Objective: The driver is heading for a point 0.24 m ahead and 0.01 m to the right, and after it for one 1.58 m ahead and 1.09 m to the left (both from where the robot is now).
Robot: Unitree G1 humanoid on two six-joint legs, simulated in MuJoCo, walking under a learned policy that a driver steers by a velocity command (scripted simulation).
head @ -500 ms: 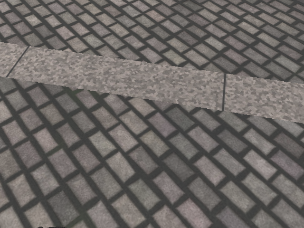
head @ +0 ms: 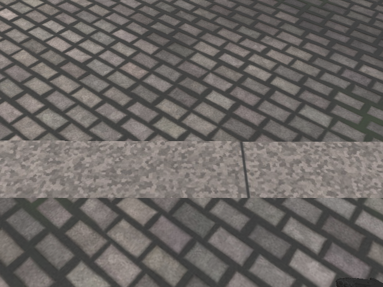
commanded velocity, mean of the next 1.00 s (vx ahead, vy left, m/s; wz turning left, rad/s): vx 0.50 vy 0.00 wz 0.38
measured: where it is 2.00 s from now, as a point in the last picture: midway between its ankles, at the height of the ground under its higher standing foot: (145, 234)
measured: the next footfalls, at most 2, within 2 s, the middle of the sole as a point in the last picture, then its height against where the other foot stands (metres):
right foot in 0.36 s outside the picture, level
left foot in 0.86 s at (142, 274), level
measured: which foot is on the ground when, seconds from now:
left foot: down 0.00-0.38, up 0.40-0.84, down 0.86-1.00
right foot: up 0.00-0.34, down 0.36-0.86, up 0.88-1.00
